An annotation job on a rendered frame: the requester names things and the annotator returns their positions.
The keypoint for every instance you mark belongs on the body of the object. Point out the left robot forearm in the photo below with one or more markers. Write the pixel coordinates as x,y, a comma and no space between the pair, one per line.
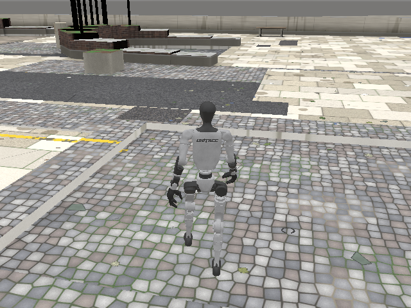
178,169

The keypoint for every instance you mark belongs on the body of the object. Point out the robot right upper arm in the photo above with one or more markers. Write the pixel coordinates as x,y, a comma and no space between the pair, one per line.
229,145

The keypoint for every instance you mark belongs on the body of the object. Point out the robot left upper arm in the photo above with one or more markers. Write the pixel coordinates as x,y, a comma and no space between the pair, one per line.
184,145

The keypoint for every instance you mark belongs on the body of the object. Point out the right robot forearm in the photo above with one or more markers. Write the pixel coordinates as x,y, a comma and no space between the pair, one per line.
232,167

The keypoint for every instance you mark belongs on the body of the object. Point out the right robot thigh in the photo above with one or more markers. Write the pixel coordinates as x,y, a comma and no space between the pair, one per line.
220,196

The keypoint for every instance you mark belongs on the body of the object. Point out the robot left hand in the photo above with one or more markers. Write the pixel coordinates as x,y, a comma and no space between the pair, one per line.
170,196

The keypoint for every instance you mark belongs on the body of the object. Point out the robot right hand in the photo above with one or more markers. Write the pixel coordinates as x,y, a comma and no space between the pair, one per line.
234,177

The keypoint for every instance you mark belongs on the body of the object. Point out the right robot foot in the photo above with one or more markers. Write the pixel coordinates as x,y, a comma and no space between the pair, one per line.
216,269

